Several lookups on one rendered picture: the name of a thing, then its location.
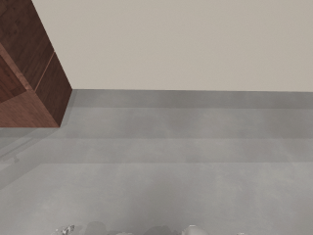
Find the left robot hand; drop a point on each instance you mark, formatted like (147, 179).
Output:
(64, 230)

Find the cupboard door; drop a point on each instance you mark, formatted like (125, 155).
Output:
(10, 86)

